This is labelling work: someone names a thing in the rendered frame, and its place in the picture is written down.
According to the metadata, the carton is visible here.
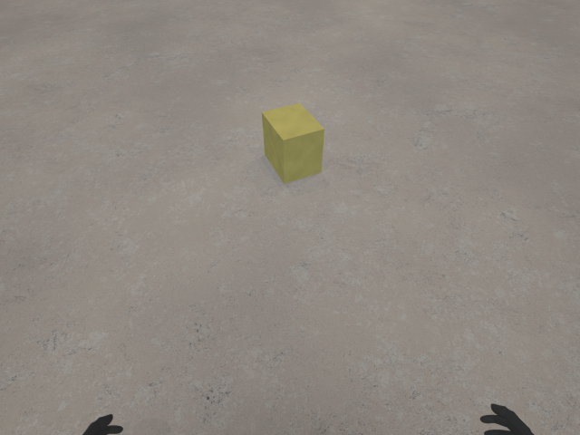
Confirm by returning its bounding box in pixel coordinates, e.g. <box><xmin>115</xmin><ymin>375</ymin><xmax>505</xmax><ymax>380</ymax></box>
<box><xmin>262</xmin><ymin>103</ymin><xmax>324</xmax><ymax>183</ymax></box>

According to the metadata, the robot right hand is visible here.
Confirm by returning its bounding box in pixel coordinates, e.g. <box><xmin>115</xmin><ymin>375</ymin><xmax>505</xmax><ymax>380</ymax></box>
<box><xmin>480</xmin><ymin>403</ymin><xmax>534</xmax><ymax>435</ymax></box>

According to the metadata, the robot left hand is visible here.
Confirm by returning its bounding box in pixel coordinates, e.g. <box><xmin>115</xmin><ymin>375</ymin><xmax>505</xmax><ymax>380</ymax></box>
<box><xmin>83</xmin><ymin>414</ymin><xmax>123</xmax><ymax>435</ymax></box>

